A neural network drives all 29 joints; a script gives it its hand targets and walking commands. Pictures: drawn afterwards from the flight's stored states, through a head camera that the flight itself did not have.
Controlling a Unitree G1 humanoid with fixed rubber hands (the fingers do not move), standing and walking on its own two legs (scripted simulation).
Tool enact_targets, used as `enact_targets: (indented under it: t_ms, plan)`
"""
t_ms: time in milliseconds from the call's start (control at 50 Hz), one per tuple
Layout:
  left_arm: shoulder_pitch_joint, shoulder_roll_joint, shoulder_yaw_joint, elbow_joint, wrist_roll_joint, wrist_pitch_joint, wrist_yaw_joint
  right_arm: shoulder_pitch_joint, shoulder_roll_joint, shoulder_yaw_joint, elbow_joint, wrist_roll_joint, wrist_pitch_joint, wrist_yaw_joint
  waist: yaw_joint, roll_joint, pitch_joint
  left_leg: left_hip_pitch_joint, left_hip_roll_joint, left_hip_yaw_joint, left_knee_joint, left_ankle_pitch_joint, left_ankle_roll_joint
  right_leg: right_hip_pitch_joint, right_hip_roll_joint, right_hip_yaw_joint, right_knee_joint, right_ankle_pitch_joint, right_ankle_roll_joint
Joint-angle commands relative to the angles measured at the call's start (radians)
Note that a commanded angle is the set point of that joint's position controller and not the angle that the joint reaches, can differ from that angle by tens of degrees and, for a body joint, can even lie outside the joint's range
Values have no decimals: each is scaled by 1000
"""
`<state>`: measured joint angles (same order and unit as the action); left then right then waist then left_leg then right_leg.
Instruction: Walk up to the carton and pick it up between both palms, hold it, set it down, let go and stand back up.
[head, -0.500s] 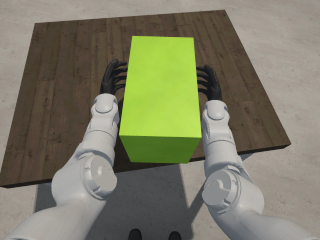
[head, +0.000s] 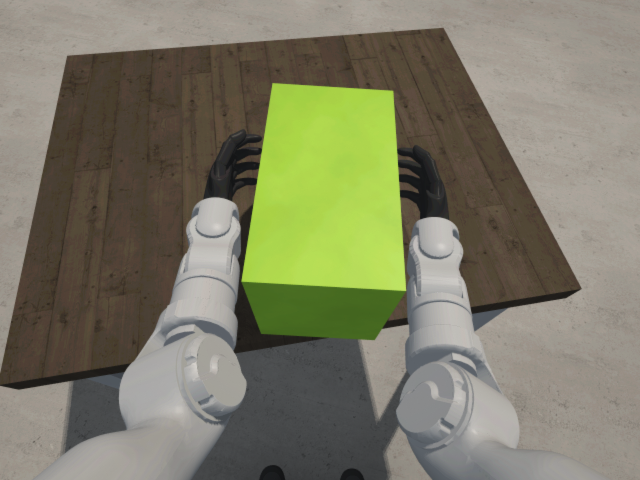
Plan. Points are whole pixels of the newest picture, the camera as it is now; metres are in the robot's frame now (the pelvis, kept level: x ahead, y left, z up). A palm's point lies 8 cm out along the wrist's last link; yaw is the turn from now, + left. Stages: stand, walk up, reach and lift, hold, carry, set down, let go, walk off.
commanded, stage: reach and lift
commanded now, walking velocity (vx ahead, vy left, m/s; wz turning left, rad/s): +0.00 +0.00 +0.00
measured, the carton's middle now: (325, 215) +0.45 -0.03 -0.01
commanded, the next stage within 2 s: none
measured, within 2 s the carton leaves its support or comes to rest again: leaves its support in 1.34 s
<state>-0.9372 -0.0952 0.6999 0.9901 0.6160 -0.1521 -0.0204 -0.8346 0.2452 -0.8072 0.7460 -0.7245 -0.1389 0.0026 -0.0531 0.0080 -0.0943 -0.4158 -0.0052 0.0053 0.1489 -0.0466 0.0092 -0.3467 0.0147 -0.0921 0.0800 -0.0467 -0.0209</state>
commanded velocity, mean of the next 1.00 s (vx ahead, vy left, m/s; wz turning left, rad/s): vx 0.00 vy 0.00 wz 0.00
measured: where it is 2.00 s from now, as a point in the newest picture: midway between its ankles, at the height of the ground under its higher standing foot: outside the picture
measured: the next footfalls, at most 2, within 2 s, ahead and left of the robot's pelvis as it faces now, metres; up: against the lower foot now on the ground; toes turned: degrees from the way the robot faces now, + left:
none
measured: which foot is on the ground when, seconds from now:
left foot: down 0.00-1.00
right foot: down 0.00-1.00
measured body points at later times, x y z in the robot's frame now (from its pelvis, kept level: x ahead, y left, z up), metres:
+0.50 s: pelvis +0.00 -0.01 +0.00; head +0.11 +0.00 +0.44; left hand +0.47 +0.11 +0.05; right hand +0.43 -0.15 +0.05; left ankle -0.01 +0.11 -0.75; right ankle -0.03 -0.10 -0.75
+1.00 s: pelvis +0.00 +0.00 +0.00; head +0.10 -0.01 +0.44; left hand +0.46 +0.11 +0.05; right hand +0.43 -0.15 +0.05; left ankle -0.01 +0.11 -0.75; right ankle -0.03 -0.10 -0.75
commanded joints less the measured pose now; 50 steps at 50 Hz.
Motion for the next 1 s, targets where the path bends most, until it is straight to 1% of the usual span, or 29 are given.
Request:
enact_targets:
  t_ms: [0, 120, 300, 420, 680, 780, 900, 980]
  plan:
    - [-347, -301, -140, -16, 9, -5, -42, -405, 306, 211, -16, -16, -69, 42, 37, 36, -547, 272, 6, -38, 62, 344, -27, 301, 8, -10, 120, 508, 53]
    - [-346, -317, -148, -23, 1, -2, -53, -406, 328, 222, -21, -16, -72, 40, 28, 19, -532, 218, 2, -39, 46, 307, -8, 366, -1, -4, 138, 557, 63]
    - [-344, -323, -153, -29, -4, -4, -61, -413, 345, 234, -19, -9, -85, 29, 25, 11, -517, 148, -2, -42, 24, 265, 15, 441, -13, 6, 162, 613, 72]
    - [-343, -331, -157, -30, -3, -5, -61, -413, 351, 234, -17, -8, -91, 28, 23, 13, -519, 149, 0, -44, 21, 263, 15, 442, -14, 5, 160, 611, 70]
    - [-341, -350, -168, -26, 2, -3, -54, -409, 351, 239, -9, -3, -101, 30, 20, 27, -526, 192, 8, -48, 32, 290, 1, 393, -9, -1, 141, 575, 59]
    - [-341, -386, -188, -8, 7, -11, -41, -399, 381, 273, 28, 7, -127, 24, 21, 39, -568, 172, 7, -44, 48, 355, 1, 402, -9, 12, 152, 633, 49]
    - [-334, -403, -207, 20, -9, -18, -36, -385, 402, 324, 68, 34, -132, 19, 21, 18, -575, 117, 5, -45, 42, 347, 16, 455, -13, 29, 173, 687, 51]
    - [-327, -413, -228, 25, -25, -18, -34, -373, 406, 354, 83, 57, -128, 14, 14, 14, -585, 121, 4, -47, 43, 344, 15, 464, -11, 33, 175, 694, 50]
